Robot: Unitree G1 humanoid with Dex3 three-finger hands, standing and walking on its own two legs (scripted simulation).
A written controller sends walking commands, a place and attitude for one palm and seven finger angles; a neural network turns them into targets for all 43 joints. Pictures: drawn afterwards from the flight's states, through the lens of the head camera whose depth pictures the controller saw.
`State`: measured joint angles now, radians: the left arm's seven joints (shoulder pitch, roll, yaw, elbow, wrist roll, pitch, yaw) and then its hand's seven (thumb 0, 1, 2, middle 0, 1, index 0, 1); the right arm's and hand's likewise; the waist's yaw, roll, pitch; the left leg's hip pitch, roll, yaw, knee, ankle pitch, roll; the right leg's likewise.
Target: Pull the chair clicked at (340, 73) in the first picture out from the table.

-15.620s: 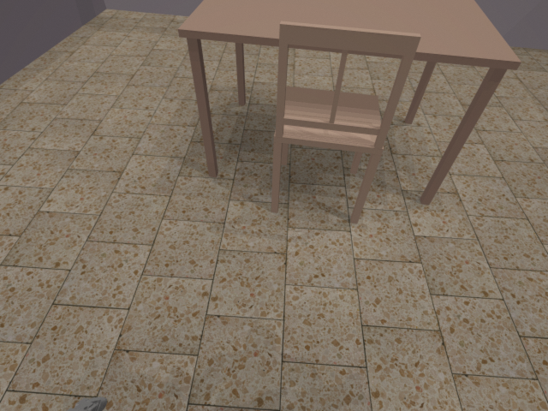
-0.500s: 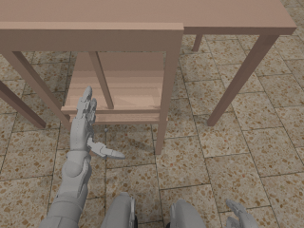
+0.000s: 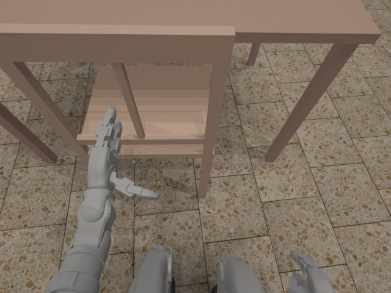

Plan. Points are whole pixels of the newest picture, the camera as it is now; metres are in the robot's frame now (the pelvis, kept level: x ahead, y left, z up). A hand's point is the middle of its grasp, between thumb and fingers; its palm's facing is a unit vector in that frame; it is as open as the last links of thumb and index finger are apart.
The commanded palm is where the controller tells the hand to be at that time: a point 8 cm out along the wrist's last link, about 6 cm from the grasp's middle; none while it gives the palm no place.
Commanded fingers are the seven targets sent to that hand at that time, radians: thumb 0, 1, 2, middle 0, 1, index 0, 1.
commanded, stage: push the fingers through the gap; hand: left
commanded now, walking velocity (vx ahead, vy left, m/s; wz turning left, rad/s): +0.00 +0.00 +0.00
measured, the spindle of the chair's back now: (131, 105) +0.51 +0.16 +0.02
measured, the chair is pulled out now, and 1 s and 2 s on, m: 0.00 0.00 0.00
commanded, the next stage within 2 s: hook a spindle and tug to test in 1.44 s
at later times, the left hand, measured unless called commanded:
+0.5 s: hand (134, 137) +0.42 +0.14 +0.02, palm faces +0.04 -1.00 -0.02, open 16.9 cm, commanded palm +0.40 +0.19 +0.03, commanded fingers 0.00 -0.50 0.30 -0.06 -0.08 -0.06 -0.08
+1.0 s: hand (140, 115) +0.48 +0.14 +0.02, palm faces +0.06 -1.00 -0.03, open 16.9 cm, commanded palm +0.46 +0.18 +0.03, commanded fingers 0.00 -0.50 0.30 -0.06 -0.08 -0.06 -0.08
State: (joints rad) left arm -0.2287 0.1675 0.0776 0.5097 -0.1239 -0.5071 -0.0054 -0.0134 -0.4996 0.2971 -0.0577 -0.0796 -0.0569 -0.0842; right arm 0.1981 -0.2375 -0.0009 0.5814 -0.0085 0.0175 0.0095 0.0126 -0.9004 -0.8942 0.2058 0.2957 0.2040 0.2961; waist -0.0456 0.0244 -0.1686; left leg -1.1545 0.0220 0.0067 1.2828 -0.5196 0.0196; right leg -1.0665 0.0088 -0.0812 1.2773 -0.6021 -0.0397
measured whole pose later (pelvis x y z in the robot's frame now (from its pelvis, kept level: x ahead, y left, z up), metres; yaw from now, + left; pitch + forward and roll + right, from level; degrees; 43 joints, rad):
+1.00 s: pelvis +0.00 +0.01 -0.01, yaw -1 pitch +27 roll -3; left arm -0.72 0.27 0.27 1.01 -0.06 -0.54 0.01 -0.01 -0.50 0.30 -0.06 -0.08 -0.06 -0.08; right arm 0.29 -0.24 0.00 0.63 -0.04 0.07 0.04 0.01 -0.90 -0.89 0.21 0.30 0.20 0.30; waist -0.13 0.04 -0.17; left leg -1.25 0.03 0.02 1.30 -0.52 0.04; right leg -1.16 0.02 -0.07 1.28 -0.59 -0.02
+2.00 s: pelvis +0.00 +0.01 +0.00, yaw -2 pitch +27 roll -3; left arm -0.71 0.26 0.27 1.00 -0.06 -0.56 0.01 -0.01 -0.40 0.34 -0.31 -0.88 -0.31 -0.88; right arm 0.29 -0.23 0.00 0.63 -0.04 0.10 0.05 0.01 -0.90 -0.89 0.21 0.30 0.20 0.30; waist -0.13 0.04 -0.17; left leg -1.24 0.03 0.01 1.29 -0.52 0.03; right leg -1.15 0.02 -0.07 1.27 -0.58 -0.02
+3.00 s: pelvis +0.02 +0.01 +0.01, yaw -2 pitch +26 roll -2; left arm -0.47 0.20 0.18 0.73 -0.11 -0.51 0.03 0.02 0.80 0.81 -0.45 -1.45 -0.43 -1.45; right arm 0.27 -0.23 -0.02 0.59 -0.02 0.10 0.06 0.01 -0.90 -0.89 0.21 0.30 0.20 0.30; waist -0.10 0.03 -0.18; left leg -1.15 0.03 0.03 1.24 -0.54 0.03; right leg -1.07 0.03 -0.05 1.22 -0.60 -0.03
